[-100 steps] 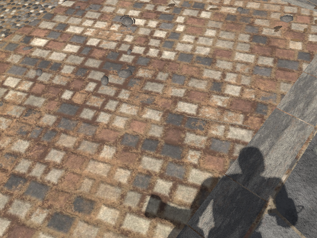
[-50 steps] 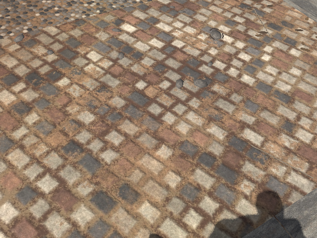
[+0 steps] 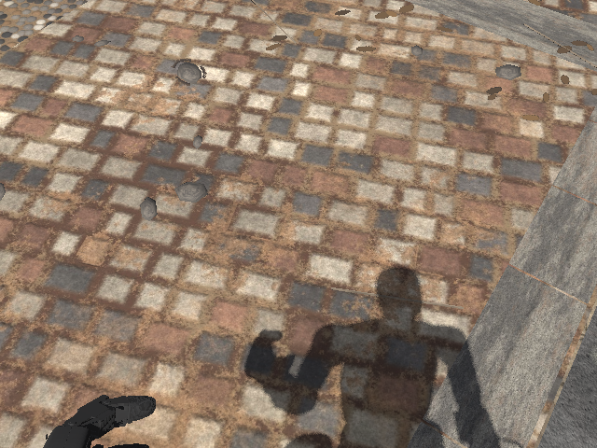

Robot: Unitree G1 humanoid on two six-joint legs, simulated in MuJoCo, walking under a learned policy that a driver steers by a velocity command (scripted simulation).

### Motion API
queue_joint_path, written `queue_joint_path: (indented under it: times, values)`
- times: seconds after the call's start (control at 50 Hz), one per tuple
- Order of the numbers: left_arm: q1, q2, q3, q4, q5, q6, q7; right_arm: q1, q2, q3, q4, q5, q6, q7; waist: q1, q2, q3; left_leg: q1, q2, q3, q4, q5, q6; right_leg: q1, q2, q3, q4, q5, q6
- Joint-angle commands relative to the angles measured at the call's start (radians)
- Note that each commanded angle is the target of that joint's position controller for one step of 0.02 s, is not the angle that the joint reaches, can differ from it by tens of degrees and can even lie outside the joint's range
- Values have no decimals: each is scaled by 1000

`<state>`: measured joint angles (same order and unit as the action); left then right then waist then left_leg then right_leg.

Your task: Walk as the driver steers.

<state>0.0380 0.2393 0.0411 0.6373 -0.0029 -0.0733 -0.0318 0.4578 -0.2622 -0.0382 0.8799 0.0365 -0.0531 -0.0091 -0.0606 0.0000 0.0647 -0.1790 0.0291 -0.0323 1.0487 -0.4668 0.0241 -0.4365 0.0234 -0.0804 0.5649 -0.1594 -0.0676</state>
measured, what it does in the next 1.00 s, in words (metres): walks ahead, turning left: left foot, then right foot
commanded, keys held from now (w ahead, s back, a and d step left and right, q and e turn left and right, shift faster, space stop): w+q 0.24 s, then q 0.34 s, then no key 0.18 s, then e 0.24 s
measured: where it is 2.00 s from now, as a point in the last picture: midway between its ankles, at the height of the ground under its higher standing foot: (289, 391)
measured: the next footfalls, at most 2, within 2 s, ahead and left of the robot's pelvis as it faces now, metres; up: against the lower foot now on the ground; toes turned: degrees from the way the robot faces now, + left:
left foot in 0.42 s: +0.39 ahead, +0.16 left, +0.00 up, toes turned +15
right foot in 0.88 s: +0.46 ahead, -0.06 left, +0.00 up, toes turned +22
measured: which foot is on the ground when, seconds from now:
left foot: up 0.00-0.40, down 0.42-1.00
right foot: down 0.00-0.44, up 0.46-0.86, down 0.88-1.00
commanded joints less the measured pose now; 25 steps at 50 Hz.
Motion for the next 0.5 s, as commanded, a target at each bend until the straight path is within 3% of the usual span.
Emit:
queue_joint_path:
  times: [0.02,0.04,0.08,0.12,0.18,0.24,0.28,0.34,0.38,0.4,0.42,0.44,0.46,0.48,0.5]
  values:
    - [209,107,44,34,-1,-10,11,-117,-134,-36,-133,15,-36,-4,118,-41,-131,-497,85,-69,214,108,6,478,-324,390,-321,-13,-169]
    - [171,81,40,38,5,-22,7,-102,-125,-42,-124,0,-22,-7,81,-69,-97,-446,111,-75,173,163,-1,386,-287,307,-359,23,-150]
    - [139,75,46,57,13,-42,4,-42,-82,-38,-98,0,8,-5,39,-83,-70,-368,125,-75,166,214,-16,272,-263,212,-423,67,-144]
    - [129,92,52,82,15,-57,4,-67,-72,-38,-111,0,26,-8,24,-73,-21,-407,132,-84,132,249,-32,220,-261,130,-456,133,-140]
    - [147,117,58,110,20,-61,15,-156,-78,-38,-149,-10,22,-6,41,-62,14,-482,127,-94,-16,397,-44,243,-241,33,-467,188,-128]
    - [170,153,63,121,14,-53,27,-268,-57,-22,-183,-13,7,20,83,-32,27,-460,112,-27,-228,538,-33,284,-231,-46,-468,221,-110]
    - [193,180,69,133,7,-38,37,-350,-47,-14,-222,-22,3,38,110,-12,55,-465,95,20,-331,550,-23,335,-249,-81,-425,360,-104]
    - [212,215,78,141,-14,-4,50,-378,-71,-23,-270,-27,6,62,105,-45,16,-445,56,67,-407,476,4,449,-281,-106,-306,580,-74]
    - [188,242,87,128,-32,14,60,-298,-118,-47,-272,-31,14,69,50,-83,-60,-335,-10,109,-422,379,39,493,-280,-114,-148,788,-44]
    - [175,242,87,120,-38,24,62,-196,-158,-69,-253,-31,18,66,-7,-76,-118,-211,-50,119,-458,377,66,478,-261,-121,5,812,-23]
    - [165,218,77,113,-41,25,61,-71,-207,-95,-226,-33,20,51,-78,-34,-186,-19,-78,104,-552,512,102,398,-209,-139,223,695,24]
    - [234,117,45,89,9,18,54,-53,-299,-111,-229,-34,28,25,-27,193,-270,246,107,-146,-503,980,165,139,-113,-135,539,-6,89]
    - [364,79,19,67,26,6,39,-128,-360,-108,-296,-61,16,29,70,305,-475,505,373,-672,-545,1105,439,-164,71,51,897,-587,145]
    - [282,196,42,84,4,1,30,-130,-278,-95,-322,-52,17,42,-25,85,-552,477,338,-626,-622,940,408,-188,15,210,925,-516,126]
    - [193,199,43,50,-20,6,33,-187,-235,-81,-321,-41,13,45,-7,55,-407,360,288,-495,-644,811,353,-234,-19,191,871,-423,106]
